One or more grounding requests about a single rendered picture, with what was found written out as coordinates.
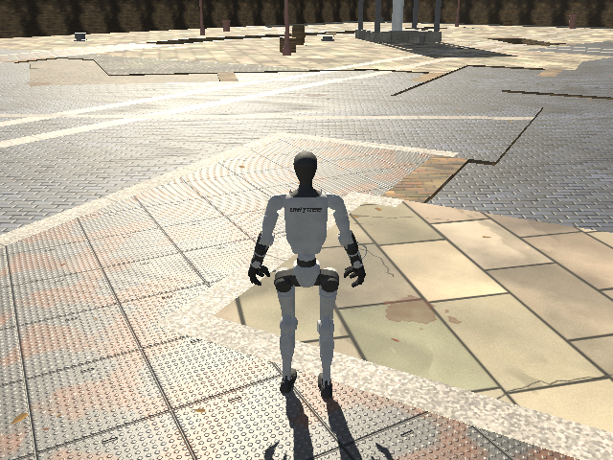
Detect robot right hand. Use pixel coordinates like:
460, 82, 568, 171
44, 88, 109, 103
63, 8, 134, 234
344, 265, 366, 288

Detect robot left forearm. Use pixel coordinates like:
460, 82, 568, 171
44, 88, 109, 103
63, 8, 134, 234
251, 231, 269, 268

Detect robot thigh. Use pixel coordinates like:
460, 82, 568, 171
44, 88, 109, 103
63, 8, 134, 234
274, 267, 298, 334
317, 267, 339, 336

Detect left robot upper arm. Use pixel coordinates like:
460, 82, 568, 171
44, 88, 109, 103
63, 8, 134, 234
259, 194, 286, 246

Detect right robot upper arm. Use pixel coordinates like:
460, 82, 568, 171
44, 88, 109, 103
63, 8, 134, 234
326, 193, 353, 245

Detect robot left hand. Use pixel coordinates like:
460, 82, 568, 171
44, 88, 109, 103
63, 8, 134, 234
248, 264, 270, 286

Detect robot right forearm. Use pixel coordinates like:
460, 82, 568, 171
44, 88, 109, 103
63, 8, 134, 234
344, 230, 363, 268

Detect robot left thigh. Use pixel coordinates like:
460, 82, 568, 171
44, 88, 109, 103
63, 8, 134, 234
274, 267, 298, 334

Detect robot right thigh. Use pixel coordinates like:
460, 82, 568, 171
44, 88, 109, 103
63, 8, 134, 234
317, 267, 339, 336

